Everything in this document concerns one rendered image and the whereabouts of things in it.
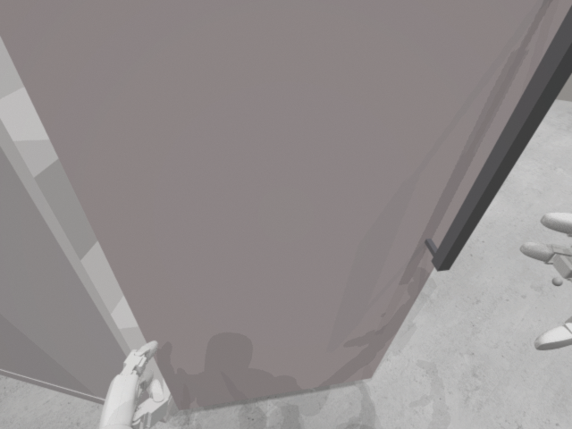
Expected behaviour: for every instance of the left robot hand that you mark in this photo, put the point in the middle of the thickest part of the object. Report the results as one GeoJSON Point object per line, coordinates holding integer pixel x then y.
{"type": "Point", "coordinates": [126, 389]}

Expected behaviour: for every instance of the right robot hand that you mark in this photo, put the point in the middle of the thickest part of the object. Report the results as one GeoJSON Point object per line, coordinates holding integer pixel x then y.
{"type": "Point", "coordinates": [560, 336]}

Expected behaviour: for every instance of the fridge door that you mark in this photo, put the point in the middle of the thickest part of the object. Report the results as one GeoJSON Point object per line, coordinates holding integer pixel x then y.
{"type": "Point", "coordinates": [262, 175]}

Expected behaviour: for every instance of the handle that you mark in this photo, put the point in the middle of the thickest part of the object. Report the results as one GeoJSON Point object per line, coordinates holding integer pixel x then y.
{"type": "Point", "coordinates": [548, 80]}

